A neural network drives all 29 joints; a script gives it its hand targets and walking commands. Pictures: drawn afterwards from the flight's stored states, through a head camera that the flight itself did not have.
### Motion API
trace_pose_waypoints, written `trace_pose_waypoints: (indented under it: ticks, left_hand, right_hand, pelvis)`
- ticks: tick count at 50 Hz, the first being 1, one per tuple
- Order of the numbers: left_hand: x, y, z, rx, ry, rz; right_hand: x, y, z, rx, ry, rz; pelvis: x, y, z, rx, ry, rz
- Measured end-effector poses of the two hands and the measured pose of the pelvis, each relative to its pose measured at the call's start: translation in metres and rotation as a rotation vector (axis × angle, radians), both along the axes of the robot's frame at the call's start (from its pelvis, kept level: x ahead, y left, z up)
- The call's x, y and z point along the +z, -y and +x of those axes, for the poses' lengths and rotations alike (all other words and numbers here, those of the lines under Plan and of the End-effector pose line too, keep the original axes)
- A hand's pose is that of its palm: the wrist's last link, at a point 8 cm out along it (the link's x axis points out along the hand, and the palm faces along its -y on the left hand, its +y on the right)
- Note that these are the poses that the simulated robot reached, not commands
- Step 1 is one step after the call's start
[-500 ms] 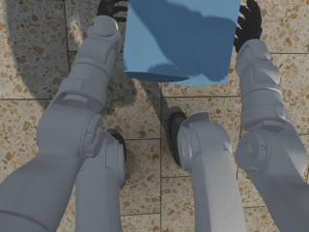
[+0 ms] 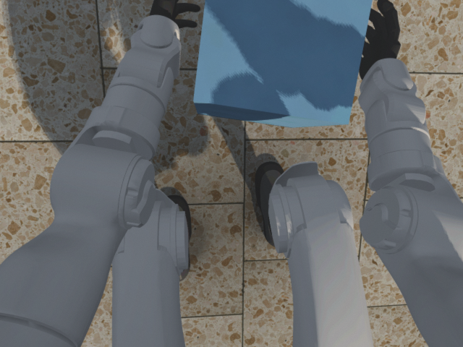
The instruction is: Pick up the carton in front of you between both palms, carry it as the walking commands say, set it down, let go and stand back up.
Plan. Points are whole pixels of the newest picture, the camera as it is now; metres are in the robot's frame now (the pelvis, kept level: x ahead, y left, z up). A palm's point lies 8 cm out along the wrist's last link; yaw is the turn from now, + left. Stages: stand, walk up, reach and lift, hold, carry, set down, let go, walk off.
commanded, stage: set down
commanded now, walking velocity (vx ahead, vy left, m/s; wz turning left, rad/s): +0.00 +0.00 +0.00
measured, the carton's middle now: (264, 59) +0.49 -0.12 -0.25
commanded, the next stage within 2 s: let go in 1.54 s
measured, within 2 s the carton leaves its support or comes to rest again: neither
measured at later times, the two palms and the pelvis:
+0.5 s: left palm (137, 18) +0.55 +0.06 -0.19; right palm (392, 70) +0.44 -0.31 -0.18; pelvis +0.00 -0.01 +0.00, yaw +0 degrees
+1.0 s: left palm out of the picture +0.57 +0.05 -0.03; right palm out of the picture +0.44 -0.31 -0.03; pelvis +0.01 -0.01 +0.09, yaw -1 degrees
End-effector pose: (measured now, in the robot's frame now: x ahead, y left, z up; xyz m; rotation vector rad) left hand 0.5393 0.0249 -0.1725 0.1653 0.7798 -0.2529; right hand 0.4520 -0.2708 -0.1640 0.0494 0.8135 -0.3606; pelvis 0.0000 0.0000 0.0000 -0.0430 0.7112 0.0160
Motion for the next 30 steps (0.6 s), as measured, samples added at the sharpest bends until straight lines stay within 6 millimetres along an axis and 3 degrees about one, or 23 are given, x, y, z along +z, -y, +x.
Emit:
trace_pose_waypoints:
  ticks: [13, 23, 30]
  left_hand:
    - [-0.002, -0.004, 0.002, -0.032, 0.038, -0.007]
    - [-0.016, -0.041, 0.011, 0.03, 0.052, 0.038]
    - [0.002, -0.029, 0.017, 0.022, 0.127, 0.008]
  right_hand:
    - [-0.006, 0.001, -0.004, -0.001, 0.008, 0.003]
    - [-0.019, 0.03, -0.018, -0.077, -0.017, -0.051]
    - [-0.001, 0.039, -0.007, -0.077, 0.077, -0.056]
  pelvis:
    - [-0.003, 0.001, -0.005, -0.007, 0.047, -0.002]
    - [0.004, 0.007, -0.002, -0.01, 0.036, 0.002]
    - [0.005, 0.013, 0.001, -0.02, 0.015, 0.01]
